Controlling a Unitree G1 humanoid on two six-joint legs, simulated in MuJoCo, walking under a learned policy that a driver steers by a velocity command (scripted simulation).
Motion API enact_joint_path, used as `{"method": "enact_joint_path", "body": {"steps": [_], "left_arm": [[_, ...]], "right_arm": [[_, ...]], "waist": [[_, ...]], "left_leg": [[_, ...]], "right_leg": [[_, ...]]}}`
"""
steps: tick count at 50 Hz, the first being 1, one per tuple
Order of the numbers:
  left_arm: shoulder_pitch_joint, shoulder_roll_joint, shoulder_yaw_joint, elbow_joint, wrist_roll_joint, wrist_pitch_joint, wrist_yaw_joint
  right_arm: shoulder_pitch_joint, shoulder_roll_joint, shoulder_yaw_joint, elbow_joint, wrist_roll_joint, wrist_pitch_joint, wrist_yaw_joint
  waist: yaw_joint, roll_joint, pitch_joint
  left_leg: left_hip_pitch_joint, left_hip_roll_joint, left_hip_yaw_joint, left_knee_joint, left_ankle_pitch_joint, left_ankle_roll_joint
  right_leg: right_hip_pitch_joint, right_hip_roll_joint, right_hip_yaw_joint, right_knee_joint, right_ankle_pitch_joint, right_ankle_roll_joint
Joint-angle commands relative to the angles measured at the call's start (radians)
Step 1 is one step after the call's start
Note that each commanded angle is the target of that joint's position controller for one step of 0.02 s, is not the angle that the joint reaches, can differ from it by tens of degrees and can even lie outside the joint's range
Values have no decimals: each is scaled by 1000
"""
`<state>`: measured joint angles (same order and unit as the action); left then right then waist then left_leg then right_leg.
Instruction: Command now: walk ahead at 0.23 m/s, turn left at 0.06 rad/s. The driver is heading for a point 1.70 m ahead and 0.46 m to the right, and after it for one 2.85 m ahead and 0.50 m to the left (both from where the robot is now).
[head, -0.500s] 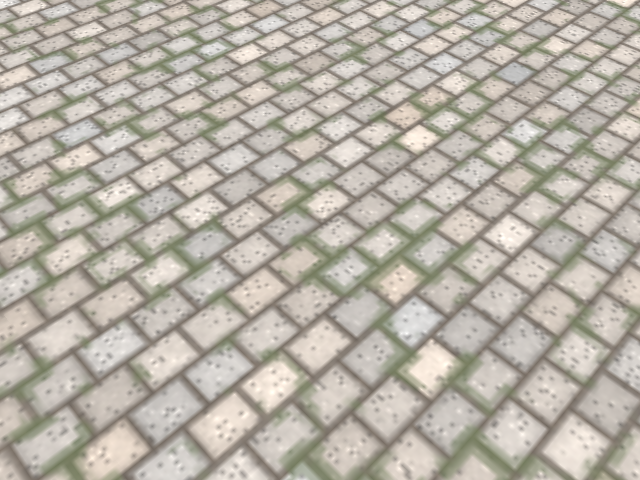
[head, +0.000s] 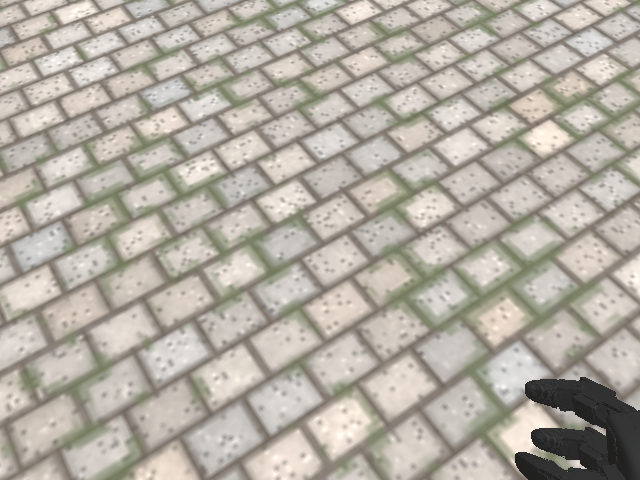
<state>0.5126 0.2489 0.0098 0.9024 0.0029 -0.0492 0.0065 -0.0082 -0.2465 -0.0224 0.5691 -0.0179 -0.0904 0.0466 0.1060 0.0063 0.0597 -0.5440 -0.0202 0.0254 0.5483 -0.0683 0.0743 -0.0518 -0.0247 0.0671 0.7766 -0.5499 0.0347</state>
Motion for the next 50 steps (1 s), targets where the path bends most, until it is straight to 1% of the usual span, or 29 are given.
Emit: {"method": "enact_joint_path", "body": {"steps": [1, 2, 3, 4, 5, 6, 7, 8, 9, 10, 11, 12, 13, 14, 15, 16, 17, 18, 19, 20, 21, 22, 23, 26, 28, 32, 38, 50], "left_arm": [[97, 170, 35, -53, -32, -28, -10], [-25, 160, 33, -91, -34, -20, -2], [-84, 140, 33, -98, -22, -6, 11], [-80, 125, 35, -100, -14, 15, 19], [-60, 97, 30, -93, -9, 32, 22], [-38, 63, 24, -87, -5, 44, 26], [-41, 49, 20, -88, 1, 50, 31], [-63, 46, 17, -95, 10, 54, 33], [-83, 55, 19, -100, 14, 59, 34], [-103, 73, 24, -102, 13, 66, 33], [-126, 86, 29, -106, 13, 73, 31], [-147, 91, 31, -110, 17, 78, 30], [-170, 94, 33, -118, 26, 80, 28], [-192, 98, 35, -128, 35, 80, 27], [-211, 109, 34, -146, 38, 77, 29], [-247, 172, 42, -172, 33, 73, 36], [-311, 195, 50, -160, 26, 67, 34], [-347, 134, 37, -172, 28, 57, 28], [-354, 100, 26, -163, 33, 48, 25], [-362, 93, 22, -160, 30, 39, 21], [-353, 94, 23, -154, 22, 31, 19], [-330, 96, 23, -147, 17, 26, 20], [-312, 102, 25, -138, 14, 23, 21], [-303, 102, 25, -123, 10, 21, 24], [-301, 99, 26, -112, 8, 23, 24], [-305, 93, 28, -86, 4, 29, 21], [-304, 90, 31, -41, 3, 35, 22], [-296, 90, 32, 38, 3, 42, 33]], "right_arm": [[366, -170, -60, 41, -7, 26, -14], [271, -121, -44, 48, 10, 28, -18], [203, -78, -27, 57, 18, 27, -22], [155, -71, -24, 64, 11, 25, -22], [121, -81, -28, 74, -4, 25, -19], [87, -86, -31, 83, -14, 21, -16], [69, -90, -32, 93, -20, 17, -14], [69, -97, -35, 107, -20, 16, -17], [74, -105, -37, 121, -17, 20, -21], [76, -112, -39, 132, -13, 27, -26], [72, -115, -39, 142, -9, 35, -30], [62, -112, -36, 150, -5, 43, -33], [57, -99, -30, 158, -2, 49, -35], [63, -75, -20, 171, -1, 53, -37], [93, -51, -10, 193, -3, 56, -38], [148, -53, -10, 206, -8, 58, -39], [209, -49, -15, 221, 2, 66, -50], [186, -82, -22, 234, -1, 74, -61], [178, -84, -26, 240, -2, 79, -67], [189, -78, -25, 255, -4, 84, -72], [200, -87, -28, 268, -7, 87, -73], [199, -88, -29, 281, -3, 84, -71], [192, -81, -27, 291, 1, 79, -69], [179, -79, -27, 325, 9, 69, -65], [179, -80, -28, 350, 12, 71, -66], [181, -85, -29, 394, 16, 83, -74], [170, -96, -30, 445, 18, 98, -84], [143, -95, -28, 511, 17, 103, -87]], "waist": [[-190, 155, -580], [-162, 109, -406], [-131, 49, -283], [-88, 57, -227], [-58, 76, -197], [-32, 88, -181], [-25, 100, -173], [-30, 107, -181], [-38, 112, -193], [-45, 114, -194], [-48, 112, -179], [-45, 106, -152], [-41, 100, -119], [-40, 93, -84], [-41, 61, -44], [-88, -49, -4], [-149, -214, -6], [-133, -209, 20], [-137, -200, 17], [-143, -184, 10], [-136, -148, 0], [-123, -99, -18], [-114, -69, -39], [-102, -29, -90], [-102, -12, -104], [-107, 2, -100], [-112, -5, -83], [-112, -11, -55]], "left_leg": [[940, 428, -483, -40, 790, 304], [777, 352, -365, -79, 688, 248], [605, 299, -294, -129, 633, 216], [450, 267, -240, -175, 579, 194], [321, 244, -196, -217, 531, 182], [227, 231, -154, -241, 523, 181], [178, 223, -128, -253, 521, 183], [170, 220, -121, -256, 481, 183], [169, 223, -125, -265, 389, 180], [156, 225, -133, -279, 243, 172], [126, 222, -141, -295, 60, 158], [86, 208, -146, -306, -143, 136], [46, 188, -152, -310, -312, 104], [16, 166, -156, -301, -425, 67], [6, 135, -149, -276, -503, 18], [31, 70, -106, -191, -496, -33], [195, 19, -26, -145, -351, -61], [281, 15, -17, -101, -267, -76], [317, 18, -18, -91, -219, -74], [335, 31, -30, -102, -194, -68], [329, 40, -43, -115, -181, -61], [313, 47, -52, -123, -172, -52], [307, 49, -54, -126, -152, -48], [323, 55, -54, -118, -55, -53], [342, 56, -52, -109, -5, -55], [372, 58, -51, -102, 45, -54], [394, 61, -52, -107, 66, -52], [390, 58, -46, -133, 20, -52]], "right_leg": [[-522, 18, 117, 610, -103, 23], [-563, -26, 51, 534, -33, 25], [-547, -55, 29, 459, 15, 37], [-458, -77, 27, 383, 56, 44], [-354, -76, 10, 311, 89, 51], [-273, -67, -12, 226, 98, 57], [-226, -58, -24, 145, 105, 60], [-196, -57, -25, 77, 147, 56], [-170, -56, -25, 24, 213, 49], [-142, -53, -27, -15, 278, 40], [-113, -49, -29, -51, 329, 29], [-79, -41, -35, -99, 376, 15], [-47, -31, -43, -144, 388, 0], [-29, -32, -37, -183, 366, -17], [-32, -62, -1, -276, 380, -39], [-96, -134, 79, -371, 384, -71], [-296, -134, 92, -435, 84, -102], [-376, -102, 89, -483, -54, -89], [-394, -94, 83, -491, -54, -68], [-382, -79, 67, -474, 14, -50], [-347, -69, 51, -447, 85, -40], [-298, -58, 33, -417, 164, -34], [-254, -53, 23, -390, 237, -34], [-178, -45, 4, -343, 419, -48], [-157, -40, -4, -332, 487, -53], [-150, -32, -15, -334, 544, -57], [-145, -22, -28, -348, 564, -54], [-141, -11, -44, -375, 492, -45]]}}
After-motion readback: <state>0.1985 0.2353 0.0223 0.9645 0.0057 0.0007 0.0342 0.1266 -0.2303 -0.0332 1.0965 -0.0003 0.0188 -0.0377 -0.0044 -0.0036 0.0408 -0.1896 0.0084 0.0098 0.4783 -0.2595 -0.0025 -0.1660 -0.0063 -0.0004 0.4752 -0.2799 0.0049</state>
